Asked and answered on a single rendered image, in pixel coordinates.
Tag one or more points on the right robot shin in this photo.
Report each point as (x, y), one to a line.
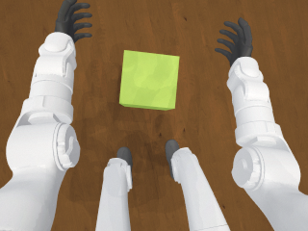
(183, 150)

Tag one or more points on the carton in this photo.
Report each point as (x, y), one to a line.
(149, 80)

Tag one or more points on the robot left hand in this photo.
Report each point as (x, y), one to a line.
(65, 23)

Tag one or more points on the left robot forearm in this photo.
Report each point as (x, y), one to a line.
(52, 84)

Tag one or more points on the robot left thigh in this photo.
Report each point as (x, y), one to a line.
(113, 211)

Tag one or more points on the left robot upper arm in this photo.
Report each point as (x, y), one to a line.
(39, 156)

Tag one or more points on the right robot forearm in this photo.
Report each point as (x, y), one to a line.
(252, 108)

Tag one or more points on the right robot upper arm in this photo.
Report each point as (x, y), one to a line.
(271, 178)

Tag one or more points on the robot right hand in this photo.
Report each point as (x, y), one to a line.
(243, 41)

